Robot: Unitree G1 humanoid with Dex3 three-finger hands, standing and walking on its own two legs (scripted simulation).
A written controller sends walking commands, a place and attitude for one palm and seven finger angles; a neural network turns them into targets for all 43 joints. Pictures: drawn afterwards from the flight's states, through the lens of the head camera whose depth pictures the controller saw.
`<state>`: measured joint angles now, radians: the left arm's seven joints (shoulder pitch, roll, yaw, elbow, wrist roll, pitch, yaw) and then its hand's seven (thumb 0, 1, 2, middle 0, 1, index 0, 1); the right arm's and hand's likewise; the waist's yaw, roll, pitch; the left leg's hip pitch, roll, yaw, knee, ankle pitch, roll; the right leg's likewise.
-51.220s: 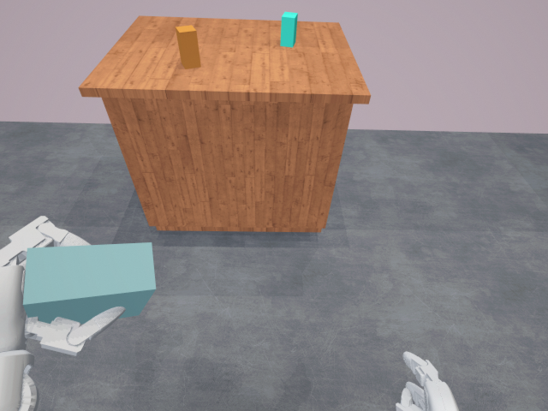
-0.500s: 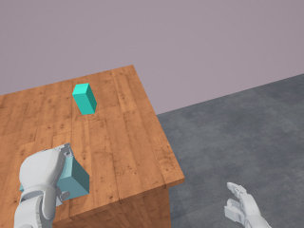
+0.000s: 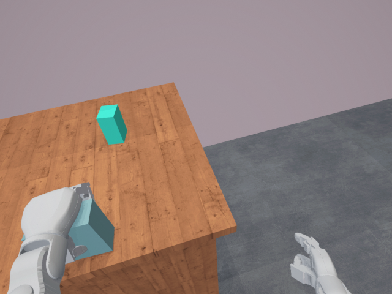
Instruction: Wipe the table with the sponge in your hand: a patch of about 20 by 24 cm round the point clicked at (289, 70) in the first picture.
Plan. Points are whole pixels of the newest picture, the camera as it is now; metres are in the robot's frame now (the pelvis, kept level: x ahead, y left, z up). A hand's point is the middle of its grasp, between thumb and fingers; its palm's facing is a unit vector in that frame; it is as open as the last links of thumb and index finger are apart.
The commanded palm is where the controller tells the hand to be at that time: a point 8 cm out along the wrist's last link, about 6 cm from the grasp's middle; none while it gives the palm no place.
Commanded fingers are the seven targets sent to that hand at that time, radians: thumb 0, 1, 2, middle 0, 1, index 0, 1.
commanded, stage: lift the sponge slowly off the table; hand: left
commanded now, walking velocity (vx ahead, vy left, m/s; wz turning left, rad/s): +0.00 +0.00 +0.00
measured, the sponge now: (78, 237) +0.19 +0.28 +0.04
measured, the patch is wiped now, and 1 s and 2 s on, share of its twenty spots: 1.00 1.00 1.00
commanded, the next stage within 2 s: bring the sponge back beside the body in 1.44 s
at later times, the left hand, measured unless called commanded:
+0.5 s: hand (71, 213) +0.20 +0.26 +0.12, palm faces +0.09 -0.13 -0.99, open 9.4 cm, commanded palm +0.17 +0.26 +0.20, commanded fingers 0.00 0.10 1.30 -1.20 -1.60 -1.20 -1.60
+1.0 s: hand (66, 194) +0.22 +0.26 +0.15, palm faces +0.14 -0.11 -0.98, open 9.4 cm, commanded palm +0.18 +0.27 +0.23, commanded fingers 0.00 0.10 1.30 -1.20 -1.60 -1.20 -1.60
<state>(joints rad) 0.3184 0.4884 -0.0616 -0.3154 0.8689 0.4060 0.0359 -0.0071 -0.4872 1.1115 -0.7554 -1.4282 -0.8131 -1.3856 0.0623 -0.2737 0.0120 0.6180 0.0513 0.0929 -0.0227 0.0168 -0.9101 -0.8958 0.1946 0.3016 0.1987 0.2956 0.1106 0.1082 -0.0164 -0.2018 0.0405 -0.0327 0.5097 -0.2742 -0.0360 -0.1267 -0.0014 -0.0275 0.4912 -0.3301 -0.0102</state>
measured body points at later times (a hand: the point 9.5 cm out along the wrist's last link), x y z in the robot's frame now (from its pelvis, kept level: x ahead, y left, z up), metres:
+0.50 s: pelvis -0.02 +0.00 +0.00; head -0.03 -0.05 +0.45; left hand +0.19 +0.26 +0.17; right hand +0.24 -0.19 -0.07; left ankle +0.00 +0.15 -0.74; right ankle -0.04 -0.11 -0.74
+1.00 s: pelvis -0.02 +0.00 +0.00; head -0.03 -0.06 +0.45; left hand +0.21 +0.26 +0.21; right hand +0.24 -0.20 -0.08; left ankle +0.00 +0.15 -0.74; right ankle -0.04 -0.11 -0.74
